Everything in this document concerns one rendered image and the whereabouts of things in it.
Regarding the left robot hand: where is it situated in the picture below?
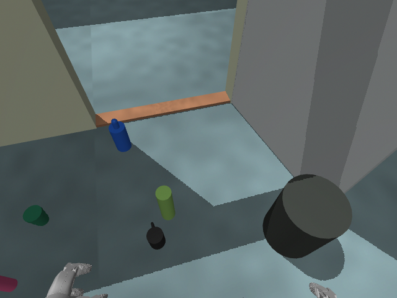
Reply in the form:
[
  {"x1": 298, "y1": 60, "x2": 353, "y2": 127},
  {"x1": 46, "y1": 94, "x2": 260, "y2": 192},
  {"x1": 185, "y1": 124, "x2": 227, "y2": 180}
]
[{"x1": 47, "y1": 263, "x2": 108, "y2": 298}]

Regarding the right robot hand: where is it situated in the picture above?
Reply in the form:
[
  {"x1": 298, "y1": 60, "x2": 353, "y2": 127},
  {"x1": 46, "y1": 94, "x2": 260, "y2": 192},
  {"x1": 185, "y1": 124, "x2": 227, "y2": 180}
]
[{"x1": 309, "y1": 282, "x2": 337, "y2": 298}]

